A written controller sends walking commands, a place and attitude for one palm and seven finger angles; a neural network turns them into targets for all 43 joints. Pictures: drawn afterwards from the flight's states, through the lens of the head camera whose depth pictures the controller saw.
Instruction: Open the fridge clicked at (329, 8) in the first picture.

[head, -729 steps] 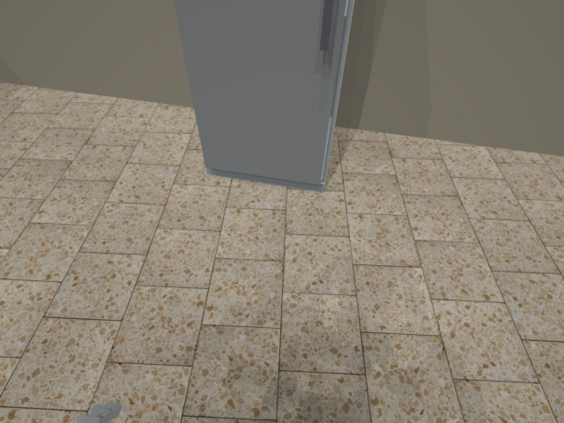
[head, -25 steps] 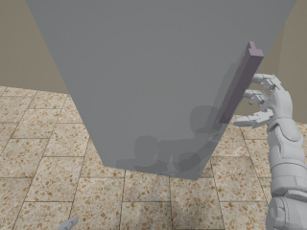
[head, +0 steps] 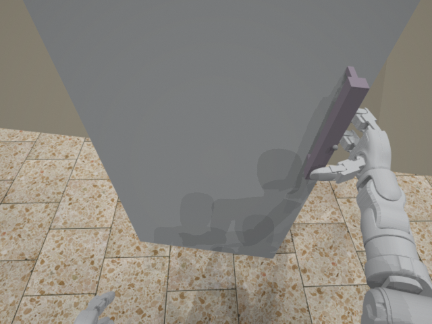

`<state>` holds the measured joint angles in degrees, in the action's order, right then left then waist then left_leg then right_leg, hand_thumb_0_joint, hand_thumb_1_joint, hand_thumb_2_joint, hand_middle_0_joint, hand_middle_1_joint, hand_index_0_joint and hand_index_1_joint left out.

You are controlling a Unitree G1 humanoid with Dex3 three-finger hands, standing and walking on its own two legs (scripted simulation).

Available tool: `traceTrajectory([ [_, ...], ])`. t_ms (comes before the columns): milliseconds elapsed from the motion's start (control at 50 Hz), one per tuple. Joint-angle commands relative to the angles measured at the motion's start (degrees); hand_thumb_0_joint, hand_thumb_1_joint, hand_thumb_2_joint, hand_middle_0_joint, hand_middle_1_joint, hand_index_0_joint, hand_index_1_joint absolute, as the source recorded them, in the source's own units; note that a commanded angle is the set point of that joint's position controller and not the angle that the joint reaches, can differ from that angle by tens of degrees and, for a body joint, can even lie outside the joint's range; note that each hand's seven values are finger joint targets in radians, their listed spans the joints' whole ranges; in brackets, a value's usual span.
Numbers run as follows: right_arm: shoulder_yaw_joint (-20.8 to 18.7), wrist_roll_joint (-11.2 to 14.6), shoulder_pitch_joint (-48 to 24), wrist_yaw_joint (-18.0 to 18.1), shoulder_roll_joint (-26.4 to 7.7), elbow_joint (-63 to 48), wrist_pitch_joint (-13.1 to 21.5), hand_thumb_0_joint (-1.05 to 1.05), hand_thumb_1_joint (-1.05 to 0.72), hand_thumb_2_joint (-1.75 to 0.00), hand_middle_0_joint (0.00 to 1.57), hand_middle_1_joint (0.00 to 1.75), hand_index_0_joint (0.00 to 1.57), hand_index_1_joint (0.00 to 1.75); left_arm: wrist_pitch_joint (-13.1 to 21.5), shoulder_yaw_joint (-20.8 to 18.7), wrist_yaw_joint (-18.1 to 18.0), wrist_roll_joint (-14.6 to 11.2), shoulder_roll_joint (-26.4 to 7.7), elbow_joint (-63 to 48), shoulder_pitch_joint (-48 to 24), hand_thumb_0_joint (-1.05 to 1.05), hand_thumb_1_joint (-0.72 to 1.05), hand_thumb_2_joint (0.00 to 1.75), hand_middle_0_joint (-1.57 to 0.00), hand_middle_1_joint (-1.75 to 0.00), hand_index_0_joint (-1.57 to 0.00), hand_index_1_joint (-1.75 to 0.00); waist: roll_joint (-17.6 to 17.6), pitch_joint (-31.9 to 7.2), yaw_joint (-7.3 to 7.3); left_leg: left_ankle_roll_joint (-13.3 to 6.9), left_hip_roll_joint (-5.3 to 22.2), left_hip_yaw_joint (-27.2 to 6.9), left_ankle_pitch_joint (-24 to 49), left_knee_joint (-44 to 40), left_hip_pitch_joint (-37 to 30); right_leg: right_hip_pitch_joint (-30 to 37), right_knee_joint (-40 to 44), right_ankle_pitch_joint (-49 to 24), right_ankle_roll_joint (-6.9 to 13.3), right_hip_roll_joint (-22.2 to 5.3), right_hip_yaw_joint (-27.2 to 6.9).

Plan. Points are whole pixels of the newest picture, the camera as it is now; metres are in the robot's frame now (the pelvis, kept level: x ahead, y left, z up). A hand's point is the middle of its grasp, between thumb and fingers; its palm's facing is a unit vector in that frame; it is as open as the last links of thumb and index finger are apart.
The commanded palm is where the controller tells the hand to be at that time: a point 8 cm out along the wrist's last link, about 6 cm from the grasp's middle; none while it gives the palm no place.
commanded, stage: slide the fingers in behind the handle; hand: right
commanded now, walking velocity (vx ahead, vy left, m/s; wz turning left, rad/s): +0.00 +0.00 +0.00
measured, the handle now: (328, 129) +0.46 -0.17 +0.13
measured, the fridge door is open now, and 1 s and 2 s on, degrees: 0 0 0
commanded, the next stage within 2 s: grip the handle and tug to test in 0.88 s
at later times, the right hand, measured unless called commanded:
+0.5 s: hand (323, 148) +0.41 -0.15 +0.14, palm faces +0.04 +1.00 +0.00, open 14.1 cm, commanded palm +0.38 -0.20 +0.14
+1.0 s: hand (327, 149) +0.41 -0.16 +0.13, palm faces +0.02 +1.00 +0.01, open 14.0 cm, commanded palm +0.38 -0.21 +0.14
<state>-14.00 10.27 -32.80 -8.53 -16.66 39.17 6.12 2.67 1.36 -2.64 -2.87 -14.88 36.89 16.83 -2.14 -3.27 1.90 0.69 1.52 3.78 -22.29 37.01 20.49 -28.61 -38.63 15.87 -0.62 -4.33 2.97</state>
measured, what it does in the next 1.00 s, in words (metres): stands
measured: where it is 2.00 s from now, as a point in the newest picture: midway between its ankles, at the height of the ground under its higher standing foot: outside the picture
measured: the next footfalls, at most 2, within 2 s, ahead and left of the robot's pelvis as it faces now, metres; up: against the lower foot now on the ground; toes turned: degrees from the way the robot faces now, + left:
none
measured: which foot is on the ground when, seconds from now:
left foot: down 0.00-1.00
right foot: down 0.00-1.00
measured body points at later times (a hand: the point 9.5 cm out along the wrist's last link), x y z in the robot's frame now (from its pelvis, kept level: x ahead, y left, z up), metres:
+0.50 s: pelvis +0.00 +0.01 +0.00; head +0.01 +0.03 +0.45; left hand +0.12 +0.27 -0.11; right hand +0.40 -0.20 +0.14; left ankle -0.04 +0.13 -0.72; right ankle +0.04 -0.13 -0.72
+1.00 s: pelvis -0.01 +0.00 +0.00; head +0.01 +0.01 +0.45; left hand +0.10 +0.25 -0.11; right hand +0.40 -0.21 +0.13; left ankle -0.04 +0.13 -0.72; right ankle +0.04 -0.13 -0.72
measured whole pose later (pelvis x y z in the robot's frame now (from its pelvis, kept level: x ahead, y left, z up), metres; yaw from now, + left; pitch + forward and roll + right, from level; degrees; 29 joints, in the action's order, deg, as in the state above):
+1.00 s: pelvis -0.01 +0.00 +0.00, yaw +0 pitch +5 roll +1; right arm -12.2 10.1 -31.6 -6.7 -14.5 38.0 6.4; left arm 1.8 1.1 -2.6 -2.8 -14.5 37.9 16.9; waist -2.1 -3.1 2.1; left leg 0.8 1.5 3.2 -21.2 35.8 19.1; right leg -26.8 -37.0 14.8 -0.4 -4.2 3.4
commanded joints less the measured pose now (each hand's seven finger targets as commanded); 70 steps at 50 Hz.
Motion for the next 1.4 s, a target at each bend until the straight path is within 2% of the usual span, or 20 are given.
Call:
traceTrajectory([
  [0,0.49,0.44,-25.95,0.04,-8.96,-15.30,4.15,0.00,0.50,-0.30,0.30,1.20,0.30,1.20,2.34,-3.34,-0.16,0.13,-7.53,-6.32,0.27,0.00,0.90,0.90,-0.20,-0.30,-0.20,-0.30,0.93,-18.39,1.62,-1.10,-3.71,-0.47,23.16,-4.57,1.70,18.56,2.50,-15.00,2.59,3.30,-2.39],
  [60,-0.14,1.34,-25.48,0.25,-8.45,-14.79,3.47,0.00,0.50,-0.30,0.30,1.20,0.30,1.20,2.22,-3.43,-0.27,-0.01,-7.42,-6.24,-0.41,0.00,0.90,0.90,-0.20,-0.30,-0.20,-0.30,1.30,-18.54,1.15,-0.94,-3.62,-0.74,23.83,-4.97,0.98,18.38,2.83,-14.27,2.53,3.64,-2.00],
  [100,-2.80,1.49,-22.83,0.54,-11.35,-13.78,3.19,0.00,0.50,-0.30,0.30,1.20,0.30,1.20,1.90,-3.35,-0.42,0.27,-7.87,-6.12,-0.13,0.00,0.90,0.90,-0.20,-0.30,-0.20,-0.30,5.05,-18.38,0.47,-0.81,-3.50,-0.92,25.35,-5.06,-1.36,16.54,2.94,-14.82,2.86,3.65,-1.91],
  [160,-2.97,1.11,-21.51,0.75,-11.20,-15.75,3.10,0.00,0.50,-0.30,0.30,1.20,0.30,1.20,1.50,-3.23,-0.20,0.17,-7.22,-6.89,-1.07,0.00,0.90,0.90,-0.20,-0.30,-0.20,-0.30,2.37,-18.81,-0.45,-0.73,-3.09,-1.50,27.73,-4.78,-2.97,16.23,3.45,-15.45,2.82,4.16,-1.06],
  [260,1.05,0.84,-20.94,0.70,-6.87,-19.76,4.06,0.00,0.50,-0.30,0.30,1.20,0.30,1.20,1.84,-3.40,0.22,0.08,-6.65,-7.18,-1.67,0.00,0.90,0.90,-0.20,-0.30,-0.20,-0.30,-0.17,-18.55,0.25,-0.83,-3.32,-1.29,27.88,-5.01,-1.55,18.54,3.08,-16.10,2.83,4.03,-0.96],
  [320,-1.25,1.57,-20.23,0.90,-9.01,-16.02,2.98,0.00,0.50,-0.30,0.30,1.20,0.30,1.20,1.53,-3.40,-0.12,-0.01,-7.27,-6.44,-1.46,0.00,0.90,0.90,-0.20,-0.30,-0.20,-0.30,5.03,-15.73,0.52,-0.47,-3.30,-1.34,26.01,-5.98,-1.59,15.97,3.69,-13.36,2.99,3.96,-1.20],
  [420,-0.36,0.63,-19.73,1.80,-8.03,-17.59,2.53,0.00,0.50,-0.30,0.30,1.20,0.30,1.20,1.37,-3.30,-0.12,0.10,-6.74,-7.02,-2.40,0.00,0.90,0.90,-0.20,-0.30,-0.20,-0.30,2.30,-16.61,-0.28,-0.56,-2.94,-1.66,25.24,-5.99,-2.02,16.69,4.15,-13.14,3.01,4.21,-0.82],
  [480,0.08,0.40,-22.35,1.81,-8.23,-16.13,2.76,0.00,0.50,-0.30,0.30,1.20,0.30,1.20,1.09,-3.01,-0.25,0.15,-6.83,-6.55,-2.21,0.00,0.90,0.90,-0.20,-0.30,-0.20,-0.30,3.20,-14.63,0.59,-0.55,-3.02,-1.64,23.38,-6.50,-1.06,15.93,4.47,-11.43,2.92,4.19,-1.09],
  [600,-2.34,1.14,-23.91,1.28,-11.27,-14.27,3.79,0.00,0.50,-0.30,0.30,1.20,0.30,1.20,0.93,-2.92,-0.77,0.16,-7.20,-6.32,-2.15,0.00,0.90,0.90,-0.20,-0.30,-0.20,-0.30,4.76,-14.63,0.58,-0.43,-2.85,-2.20,22.15,-7.08,-1.77,15.03,4.42,-10.23,3.15,4.17,-1.03],
  [660,-1.20,0.70,-25.78,1.09,-10.24,-15.38,4.86,0.00,0.50,-0.30,0.30,1.20,0.30,1.20,1.27,-2.91,-0.79,0.10,-6.82,-6.38,-2.52,0.00,0.90,0.90,-0.20,-0.30,-0.20,-0.30,0.48,-16.33,0.56,-0.73,-2.95,-2.11,21.14,-6.69,-0.58,16.72,4.39,-10.20,2.89,4.21,-1.14],
  [780,-0.27,1.09,-24.23,0.71,-8.78,-13.93,5.23,0.00,0.50,-0.30,0.30,1.20,0.30,1.20,1.80,-3.23,-0.58,0.05,-7.11,-5.74,-1.77,0.00,0.90,0.90,-0.20,-0.30,-0.20,-0.30,1.20,-16.91,0.57,-0.90,-3.32,-1.31,21.33,-6.22,-0.08,17.43,4.37,-11.10,2.56,3.83,-1.55],
  [800,-0.14,1.19,-23.19,0.80,-8.47,-13.62,5.09,0.00,0.50,-0.30,0.30,1.20,0.30,1.20,1.84,-3.28,-0.49,0.17,-7.28,-5.85,-1.42,0.00,0.90,0.90,-0.20,-0.30,-0.20,-0.30,3.56,-16.88,0.77,-0.79,-3.40,-1.20,21.51,-6.45,-0.65,16.95,4.32,-11.38,2.86,3.81,-1.63],
  [860,0.10,1.14,-24.10,1.18,-7.73,-14.06,4.45,0.00,0.50,-0.30,0.30,1.20,0.30,1.20,1.99,-3.30,-0.33,0.10,-7.11,-5.91,-1.72,0.00,0.90,0.90,-0.20,-0.30,-0.20,-0.30,1.87,-17.02,0.46,-0.91,-3.42,-0.97,20.65,-6.21,0.29,17.48,4.65,-10.99,2.59,3.79,-1.83],
  [900,-1.49,0.70,-22.74,1.73,-10.05,-14.09,4.48,0.00,0.50,-0.30,0.30,1.20,0.30,1.20,1.80,-3.36,-0.32,0.24,-7.53,-5.90,-1.30,0.00,0.90,0.90,-0.20,-0.30,-0.20,-0.30,3.77,-16.83,0.20,-0.93,-3.49,-0.85,20.11,-6.29,-0.60,16.68,4.74,-11.08,2.68,3.56,-1.94],
  [960,0.02,0.29,-24.99,2.36,-7.91,-14.71,4.48,0.00,0.50,-0.30,0.30,1.20,0.30,1.20,1.92,-3.23,-0.16,0.17,-7.05,-5.96,-1.57,0.00,0.90,0.90,-0.20,-0.30,-0.20,-0.30,0.98,-16.19,0.59,-1.06,-3.57,-0.61,18.86,-6.15,1.42,17.69,4.88,-10.46,2.37,3.48,-2.06],
  [1160,-0.16,-0.26,-26.22,3.40,-8.08,-13.70,4.53,0.00,0.03,-0.50,0.35,1.27,0.35,1.27,2.07,-3.17,-0.16,0.29,-7.20,-5.53,-1.36,0.00,0.90,0.90,-0.20,-0.30,-0.20,-0.30,1.83,-15.51,0.90,-1.23,-3.79,-0.36,16.67,-6.32,2.23,17.64,5.33,-9.18,2.19,3.16,-2.59],
  [1240,0.44,-0.46,-26.43,3.41,-7.41,-14.93,4.49,0.00,-0.15,-0.58,0.37,1.29,0.37,1.29,2.05,-3.21,-0.08,0.36,-7.08,-5.85,-1.36,0.00,0.90,0.90,-0.20,-0.30,-0.20,-0.30,-0.15,-17.51,0.62,-1.38,-3.71,-0.44,17.89,-5.94,1.64,18.71,5.00,-10.71,2.05,3.24,-2.50],
  [1280,1.72,-0.30,-26.03,3.48,-5.40,-14.71,4.54,0.00,-0.25,-0.62,0.38,1.31,0.38,1.31,2.32,-3.17,0.03,0.39,-6.86,-5.92,-1.38,0.00,0.90,0.90,-0.20,-0.30,-0.20,-0.30,0.26,-17.54,0.74,-1.39,-3.85,-0.20,18.07,-5.91,2.15,19.42,4.87,-11.15,2.02,3.19,-2.65],
  [1300,0.90,-0.31,-25.28,3.66,-6.53,-14.31,4.75,0.00,-0.29,-0.64,0.38,1.31,0.38,1.31,2.28,-3.31,0.00,0.51,-7.12,-5.68,-0.90,0.00,0.90,0.90,-0.20,-0.30,-0.20,-0.30,2.31,-17.48,0.96,-1.34,-3.92,-0.17,18.39,-6.02,1.51,18.94,4.63,-11.63,2.22,2.99,-2.72],
  [1380,-0.09,-0.13,-26.09,3.61,-7.54,-13.34,4.56,0.00,-0.48,-0.72,0.41,1.34,0.41,1.34,2.06,-3.26,-0.06,0.42,-7.23,-5.58,-1.15,0.00,0.90,0.90,-0.20,-0.30,-0.20,-0.30,2.95,-16.20,0.73,-1.14,-3.76,-0.57,17.91,-6.28,1.46,17.18,5.06,-9.79,2.29,3.33,-2.36],
])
